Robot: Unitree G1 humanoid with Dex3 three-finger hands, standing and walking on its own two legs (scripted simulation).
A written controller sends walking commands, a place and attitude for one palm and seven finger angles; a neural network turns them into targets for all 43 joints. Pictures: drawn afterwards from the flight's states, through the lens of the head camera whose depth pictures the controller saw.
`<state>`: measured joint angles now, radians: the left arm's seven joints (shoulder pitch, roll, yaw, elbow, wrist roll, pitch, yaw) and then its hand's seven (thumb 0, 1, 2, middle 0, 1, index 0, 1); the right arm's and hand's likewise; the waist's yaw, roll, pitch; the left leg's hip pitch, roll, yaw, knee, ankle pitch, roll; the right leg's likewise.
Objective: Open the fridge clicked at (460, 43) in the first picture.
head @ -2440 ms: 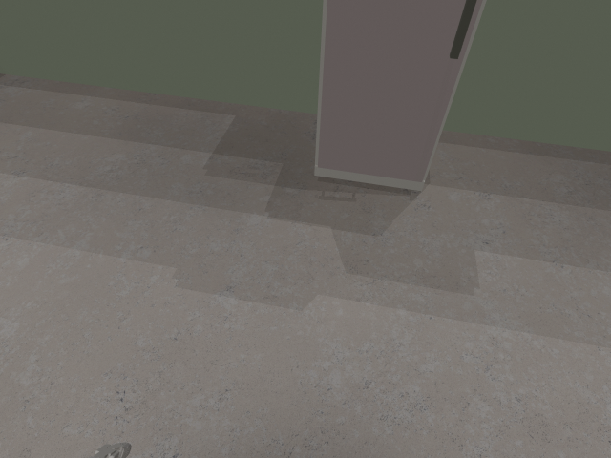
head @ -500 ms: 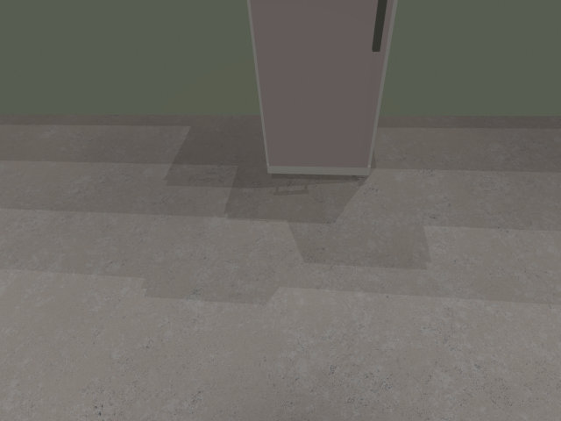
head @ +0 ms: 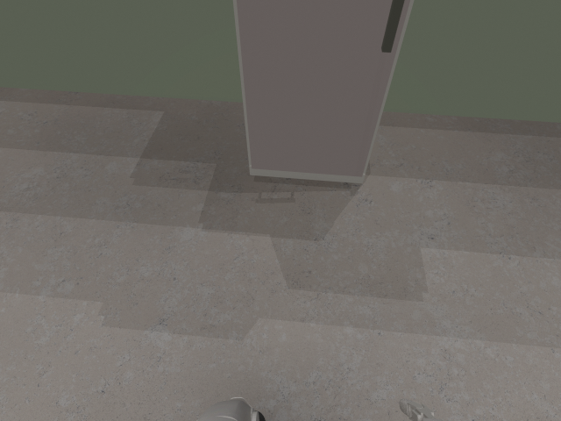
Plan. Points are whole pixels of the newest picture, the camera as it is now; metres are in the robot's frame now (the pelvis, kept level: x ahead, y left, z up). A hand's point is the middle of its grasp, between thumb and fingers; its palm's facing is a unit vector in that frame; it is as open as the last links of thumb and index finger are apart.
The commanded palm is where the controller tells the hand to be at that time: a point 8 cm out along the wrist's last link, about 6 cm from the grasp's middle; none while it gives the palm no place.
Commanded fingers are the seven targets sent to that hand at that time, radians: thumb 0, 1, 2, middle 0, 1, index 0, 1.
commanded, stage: walk to a spot facing it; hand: right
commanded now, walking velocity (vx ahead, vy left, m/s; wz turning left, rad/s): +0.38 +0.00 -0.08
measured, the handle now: out of the picture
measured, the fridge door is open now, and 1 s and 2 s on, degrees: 0 0 0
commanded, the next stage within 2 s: take the last steps up to it in 0.64 s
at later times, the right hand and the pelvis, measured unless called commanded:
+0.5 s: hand out of the picture +0.16 -0.23 -0.17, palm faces +0.12 +0.98 -0.13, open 7.4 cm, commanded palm none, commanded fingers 0.00 -0.90 -0.90 0.20 0.30 0.20 0.30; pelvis +0.24 -0.06 +0.01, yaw -1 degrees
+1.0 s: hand (388, 229) +0.53 -0.18 -0.14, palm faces -0.14 +0.96 -0.23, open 7.4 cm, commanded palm none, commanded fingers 0.00 -0.90 -0.90 0.20 0.30 0.20 0.30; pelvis +0.41 -0.01 +0.01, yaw +8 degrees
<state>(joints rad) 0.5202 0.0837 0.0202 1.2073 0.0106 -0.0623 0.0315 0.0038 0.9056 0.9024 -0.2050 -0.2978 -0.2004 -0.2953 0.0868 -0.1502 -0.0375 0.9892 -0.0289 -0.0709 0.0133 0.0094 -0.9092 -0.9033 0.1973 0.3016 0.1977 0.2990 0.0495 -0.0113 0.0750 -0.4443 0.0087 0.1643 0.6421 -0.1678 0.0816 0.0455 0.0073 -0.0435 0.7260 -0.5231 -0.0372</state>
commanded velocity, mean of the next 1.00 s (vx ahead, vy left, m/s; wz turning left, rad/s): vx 0.29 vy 0.00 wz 0.07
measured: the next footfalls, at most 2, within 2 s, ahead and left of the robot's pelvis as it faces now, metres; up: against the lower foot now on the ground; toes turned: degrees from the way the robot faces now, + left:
right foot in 0.40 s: +0.34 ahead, -0.16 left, +0.00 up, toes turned -12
left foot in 0.94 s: +0.50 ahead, +0.09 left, +0.00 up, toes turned +17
